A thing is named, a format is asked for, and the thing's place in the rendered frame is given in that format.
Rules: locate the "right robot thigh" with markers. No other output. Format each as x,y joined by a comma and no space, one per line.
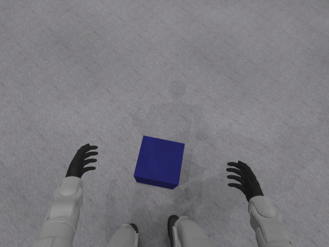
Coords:
187,233

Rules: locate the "robot left hand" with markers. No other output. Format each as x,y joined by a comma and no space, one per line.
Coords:
76,167

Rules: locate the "robot right forearm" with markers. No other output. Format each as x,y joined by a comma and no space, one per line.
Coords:
265,220

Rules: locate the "robot right hand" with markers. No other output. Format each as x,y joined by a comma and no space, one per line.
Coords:
249,184

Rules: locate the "left robot shin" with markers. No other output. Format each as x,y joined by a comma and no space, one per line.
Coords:
127,226

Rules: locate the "carton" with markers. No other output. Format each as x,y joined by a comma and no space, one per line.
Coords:
159,162

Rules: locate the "robot left forearm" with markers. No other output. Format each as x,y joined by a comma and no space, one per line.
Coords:
60,223

